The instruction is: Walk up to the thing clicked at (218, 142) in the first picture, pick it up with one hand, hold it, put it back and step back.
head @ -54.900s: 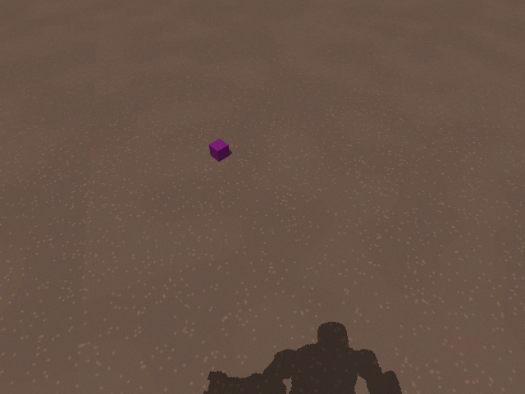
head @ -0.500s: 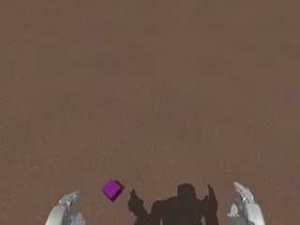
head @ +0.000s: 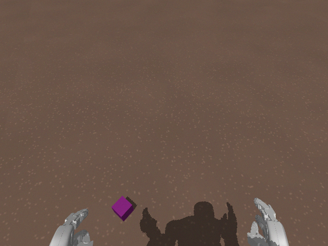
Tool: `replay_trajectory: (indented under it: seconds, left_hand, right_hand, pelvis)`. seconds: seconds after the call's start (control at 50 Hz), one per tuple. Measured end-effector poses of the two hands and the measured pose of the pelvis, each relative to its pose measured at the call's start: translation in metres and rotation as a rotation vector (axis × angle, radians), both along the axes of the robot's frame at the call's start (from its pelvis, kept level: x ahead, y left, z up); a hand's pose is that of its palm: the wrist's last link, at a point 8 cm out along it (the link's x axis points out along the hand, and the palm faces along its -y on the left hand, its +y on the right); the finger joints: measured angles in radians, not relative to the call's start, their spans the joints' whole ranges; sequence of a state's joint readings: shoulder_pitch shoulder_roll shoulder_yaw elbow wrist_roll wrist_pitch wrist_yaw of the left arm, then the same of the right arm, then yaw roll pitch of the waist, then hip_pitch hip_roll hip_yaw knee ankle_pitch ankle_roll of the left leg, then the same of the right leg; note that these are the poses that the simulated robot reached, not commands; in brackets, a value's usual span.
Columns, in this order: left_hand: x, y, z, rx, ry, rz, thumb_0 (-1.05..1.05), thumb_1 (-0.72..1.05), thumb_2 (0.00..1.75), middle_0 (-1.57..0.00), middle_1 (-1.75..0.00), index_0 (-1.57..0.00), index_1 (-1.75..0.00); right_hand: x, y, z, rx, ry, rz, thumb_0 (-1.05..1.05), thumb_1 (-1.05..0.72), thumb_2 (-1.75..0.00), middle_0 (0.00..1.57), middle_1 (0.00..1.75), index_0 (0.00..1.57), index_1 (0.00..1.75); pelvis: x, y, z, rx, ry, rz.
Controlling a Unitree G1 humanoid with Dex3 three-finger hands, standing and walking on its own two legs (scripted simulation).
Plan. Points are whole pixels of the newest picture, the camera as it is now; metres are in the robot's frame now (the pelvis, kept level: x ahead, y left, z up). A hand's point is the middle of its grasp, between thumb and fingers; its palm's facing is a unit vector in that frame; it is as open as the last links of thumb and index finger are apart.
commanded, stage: home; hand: left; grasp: from above
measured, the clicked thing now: (122, 208) +0.46 +0.24 -0.67
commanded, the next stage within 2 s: stand in 0.68 s
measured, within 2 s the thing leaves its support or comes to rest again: neither
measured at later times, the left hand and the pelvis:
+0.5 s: hand (92, 244) +0.17 +0.18 -0.05, palm faces +0.04 -0.98 -0.21, open 7.4 cm; pelvis +0.00 +0.00 +0.00, yaw +0 degrees
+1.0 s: hand out of the picture +0.14 +0.22 -0.10, palm faces +0.01 -0.94 -0.34, open 7.4 cm; pelvis +0.00 +0.00 +0.02, yaw +0 degrees
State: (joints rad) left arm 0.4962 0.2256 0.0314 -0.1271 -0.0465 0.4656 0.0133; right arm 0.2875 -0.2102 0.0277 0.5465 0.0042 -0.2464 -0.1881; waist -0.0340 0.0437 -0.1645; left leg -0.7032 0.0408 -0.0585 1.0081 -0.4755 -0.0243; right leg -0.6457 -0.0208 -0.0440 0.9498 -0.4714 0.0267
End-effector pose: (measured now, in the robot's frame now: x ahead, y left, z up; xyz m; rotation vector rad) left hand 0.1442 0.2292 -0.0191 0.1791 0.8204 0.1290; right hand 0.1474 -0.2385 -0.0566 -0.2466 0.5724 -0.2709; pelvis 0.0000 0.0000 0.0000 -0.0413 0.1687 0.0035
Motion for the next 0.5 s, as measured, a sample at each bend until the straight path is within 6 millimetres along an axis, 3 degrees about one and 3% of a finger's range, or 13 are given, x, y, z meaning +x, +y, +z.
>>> replay_trajectory:
  seconds: [0.5]
  left_hand:
    - [0.0046, -0.0021, -0.0004, -0.001, -0.001, -0.001, 0.01, 0.90, 0.90, -0.20, -0.30, -0.20, -0.30]
  right_hand:
    - [0.0053, -0.0032, -0.0004, -0.003, 0.006, -0.003, 0.01, -0.90, -0.90, 0.20, 0.30, 0.21, 0.30]
  pelvis:
    - [0.0045, -0.0016, -0.0004, 0.000, 0.008, 0.000]
